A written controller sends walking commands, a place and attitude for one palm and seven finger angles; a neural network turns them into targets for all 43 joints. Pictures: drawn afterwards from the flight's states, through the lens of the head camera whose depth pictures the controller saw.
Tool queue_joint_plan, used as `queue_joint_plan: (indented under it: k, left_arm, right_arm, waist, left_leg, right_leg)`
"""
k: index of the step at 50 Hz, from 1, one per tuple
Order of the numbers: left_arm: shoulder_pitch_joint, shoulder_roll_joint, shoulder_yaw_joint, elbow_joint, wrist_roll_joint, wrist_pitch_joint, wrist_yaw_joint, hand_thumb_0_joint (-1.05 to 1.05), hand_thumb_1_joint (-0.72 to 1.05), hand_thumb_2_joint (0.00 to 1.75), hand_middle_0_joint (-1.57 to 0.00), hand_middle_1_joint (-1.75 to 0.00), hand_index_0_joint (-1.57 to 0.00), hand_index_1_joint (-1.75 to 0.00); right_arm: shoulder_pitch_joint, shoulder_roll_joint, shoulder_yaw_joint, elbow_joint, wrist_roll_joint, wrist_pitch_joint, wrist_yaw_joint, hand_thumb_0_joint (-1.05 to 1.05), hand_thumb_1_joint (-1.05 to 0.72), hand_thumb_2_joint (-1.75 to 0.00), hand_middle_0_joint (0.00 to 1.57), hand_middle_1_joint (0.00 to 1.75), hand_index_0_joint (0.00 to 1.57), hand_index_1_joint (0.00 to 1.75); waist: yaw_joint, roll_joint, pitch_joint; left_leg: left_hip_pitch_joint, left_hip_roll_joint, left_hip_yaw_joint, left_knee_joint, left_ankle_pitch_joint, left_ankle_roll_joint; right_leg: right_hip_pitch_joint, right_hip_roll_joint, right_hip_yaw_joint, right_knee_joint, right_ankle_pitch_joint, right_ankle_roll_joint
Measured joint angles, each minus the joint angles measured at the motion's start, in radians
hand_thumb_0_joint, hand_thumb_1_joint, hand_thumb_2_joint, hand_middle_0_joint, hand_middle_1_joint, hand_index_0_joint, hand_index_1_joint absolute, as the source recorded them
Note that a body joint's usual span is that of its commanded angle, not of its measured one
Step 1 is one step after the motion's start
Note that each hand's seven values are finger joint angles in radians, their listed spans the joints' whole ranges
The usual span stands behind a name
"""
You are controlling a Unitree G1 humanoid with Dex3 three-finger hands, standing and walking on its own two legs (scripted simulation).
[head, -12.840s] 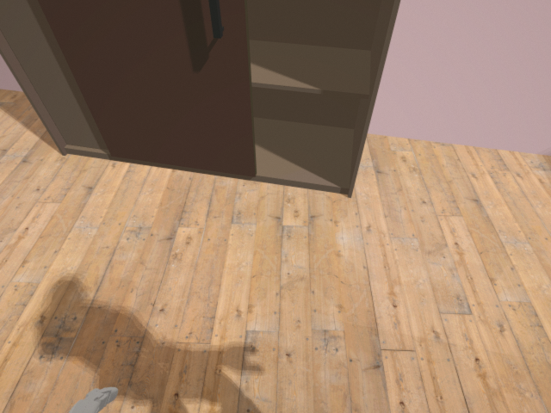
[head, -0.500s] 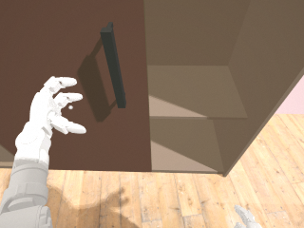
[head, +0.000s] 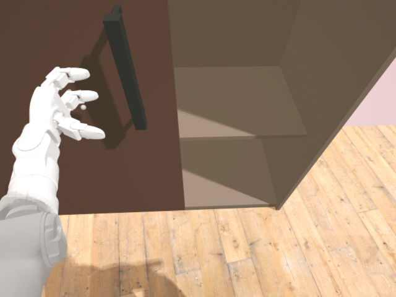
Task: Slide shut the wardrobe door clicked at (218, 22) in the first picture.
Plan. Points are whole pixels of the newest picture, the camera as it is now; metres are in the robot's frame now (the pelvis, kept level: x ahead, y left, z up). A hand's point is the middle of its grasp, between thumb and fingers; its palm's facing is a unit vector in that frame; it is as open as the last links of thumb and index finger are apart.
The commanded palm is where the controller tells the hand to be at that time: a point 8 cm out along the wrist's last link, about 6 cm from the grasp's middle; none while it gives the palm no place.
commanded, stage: move the hooked fingers beside the handle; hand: left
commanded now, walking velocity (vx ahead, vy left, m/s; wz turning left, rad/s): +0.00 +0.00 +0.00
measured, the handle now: (131, 76) +0.54 +0.13 +0.14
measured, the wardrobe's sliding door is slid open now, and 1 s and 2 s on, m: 0.48 0.48 0.48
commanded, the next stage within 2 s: feel for the door with the fingertips in 1.08 s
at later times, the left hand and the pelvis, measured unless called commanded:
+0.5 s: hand (81, 104) +0.47 +0.22 +0.13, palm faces +0.02 -1.00 -0.01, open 14.0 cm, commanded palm +0.45 +0.26 +0.12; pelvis +0.02 +0.01 +0.00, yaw -1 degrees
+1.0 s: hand (94, 100) +0.49 +0.20 +0.12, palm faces +0.03 -1.00 -0.02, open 14.0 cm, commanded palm +0.46 +0.25 +0.12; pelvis +0.01 +0.01 -0.01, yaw -1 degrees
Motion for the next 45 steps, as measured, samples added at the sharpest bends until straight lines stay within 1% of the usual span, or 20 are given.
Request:
queue_joint_plan:
  k: [3,7,11,14,18,23,27,30,34,39,42,45]
  left_arm:
    - [-0.046,0.008,0.004,0.048,0.007,0.001,0.005,-0.01,-0.50,0.30,-0.30,-1.20,-0.30,-1.20]
    - [-0.090,0.020,0.026,0.081,0.028,-0.013,0.025,-0.01,-0.50,0.30,-0.30,-1.20,-0.30,-1.20]
    - [-0.098,0.035,0.058,0.084,0.049,-0.034,0.029,-0.01,-0.50,0.30,-0.30,-1.21,-0.30,-1.21]
    - [-0.065,0.035,0.065,0.066,0.048,-0.038,0.017,-0.01,-0.50,0.30,-0.32,-1.22,-0.32,-1.22]
    - [-0.002,0.028,0.073,0.022,0.033,-0.020,0.016,-0.01,-0.50,0.30,-0.32,-1.22,-0.32,-1.22]
    - [0.065,-0.012,0.041,-0.072,0.012,-0.013,0.028,-0.01,-0.50,0.30,-0.31,-1.21,-0.31,-1.21]
    - [0.071,-0.052,0.005,-0.103,0.003,-0.004,0.043,-0.01,-0.50,0.30,-0.30,-1.21,-0.30,-1.21]
    - [0.053,-0.071,-0.017,-0.085,0.009,0.008,0.061,-0.01,-0.50,0.30,-0.30,-1.21,-0.30,-1.20]
    - [0.012,-0.085,-0.038,-0.044,0.027,0.006,0.091,-0.01,-0.50,0.30,-0.30,-1.20,-0.30,-1.20]
    - [-0.053,-0.085,-0.038,0.004,0.045,-0.027,0.113,-0.01,-0.50,0.30,-0.30,-1.20,-0.30,-1.20]
    - [-0.085,-0.070,-0.018,0.039,0.050,-0.040,0.108,-0.01,-0.50,0.30,-0.30,-1.20,-0.30,-1.20]
    - [-0.105,-0.035,0.004,0.085,0.056,-0.033,0.095,-0.01,-0.50,0.30,-0.30,-1.20,-0.30,-1.20]
  right_arm:
    - [0.005,-0.001,0.002,0.003,-0.004,0.006,0.003,0.00,-0.91,-0.89,0.20,0.30,0.20,0.30]
    - [0.012,0.003,0.001,0.003,-0.012,0.015,0.008,0.00,-0.91,-0.89,0.20,0.30,0.20,0.30]
    - [0.028,0.007,-0.003,-0.002,-0.020,0.031,0.015,0.00,-0.91,-0.89,0.20,0.30,0.20,0.30]
    - [0.050,0.007,-0.007,-0.011,-0.021,0.047,0.020,0.00,-0.91,-0.89,0.20,0.30,0.20,0.30]
    - [0.064,0.010,-0.010,-0.024,-0.016,0.070,0.024,0.00,-0.91,-0.89,0.20,0.30,0.20,0.30]
    - [0.054,0.019,-0.016,-0.028,-0.011,0.079,0.028,0.00,-0.91,-0.89,0.20,0.30,0.20,0.30]
    - [0.022,0.024,-0.017,-0.023,-0.008,0.076,0.029,0.00,-0.91,-0.89,0.20,0.30,0.20,0.30]
    - [-0.009,0.024,-0.014,-0.027,-0.007,0.070,0.029,0.00,-0.91,-0.89,0.20,0.30,0.20,0.30]
    - [-0.043,0.023,-0.008,-0.036,-0.009,0.058,0.027,0.00,-0.91,-0.89,0.20,0.30,0.20,0.30]
    - [-0.058,0.025,0.000,-0.035,-0.016,0.041,0.026,0.00,-0.91,-0.89,0.20,0.30,0.20,0.30]
    - [-0.049,0.025,0.006,-0.028,-0.017,0.039,0.027,0.00,-0.91,-0.89,0.20,0.30,0.20,0.30]
    - [-0.026,0.024,0.011,-0.028,-0.017,0.047,0.026,0.00,-0.91,-0.89,0.20,0.30,0.20,0.30]
  waist:
    - [-0.010,0.001,0.002]
    - [-0.025,-0.005,0.000]
    - [-0.036,-0.008,-0.011]
    - [-0.033,-0.004,-0.026]
    - [-0.026,0.001,-0.038]
    - [-0.006,0.004,-0.043]
    - [0.008,0.003,-0.045]
    - [0.012,0.003,-0.042]
    - [0.011,0.002,-0.030]
    - [0.004,-0.001,-0.015]
    - [-0.003,-0.002,-0.016]
    - [-0.016,-0.003,-0.022]
  left_leg:
    - [-0.026,-0.001,0.000,0.011,-0.003,0.003]
    - [-0.058,0.001,0.005,0.023,-0.007,0.005]
    - [-0.074,0.005,0.016,0.030,-0.017,0.007]
    - [-0.068,0.007,0.023,0.029,-0.025,0.009]
    - [-0.048,0.009,0.031,0.022,-0.033,0.012]
    - [-0.026,0.005,0.026,0.019,-0.037,0.015]
    - [-0.017,-0.002,0.015,0.022,-0.038,0.016]
    - [-0.018,-0.007,0.009,0.027,-0.036,0.018]
    - [-0.028,-0.012,0.005,0.036,-0.032,0.019]
    - [-0.048,-0.014,0.003,0.045,-0.026,0.017]
    - [-0.055,-0.010,0.008,0.046,-0.025,0.015]
    - [-0.063,-0.004,0.012,0.047,-0.026,0.012]
  right_leg:
    - [-0.025,-0.001,0.000,0.010,-0.002,0.003]
    - [-0.058,0.000,0.005,0.020,-0.003,0.005]
    - [-0.077,0.003,0.017,0.023,-0.006,0.008]
    - [-0.073,0.005,0.025,0.018,-0.009,0.010]
    - [-0.053,0.007,0.033,0.006,-0.010,0.014]
    - [-0.025,0.004,0.028,-0.006,-0.012,0.017]
    - [-0.009,-0.002,0.018,-0.006,-0.015,0.019]
    - [-0.008,-0.007,0.011,0.001,-0.017,0.020]
    - [-0.019,-0.012,0.006,0.017,-0.019,0.020]
    - [-0.043,-0.015,0.004,0.037,-0.021,0.018]
    - [-0.055,-0.012,0.009,0.043,-0.021,0.016]
    - [-0.066,-0.007,0.015,0.046,-0.021,0.012]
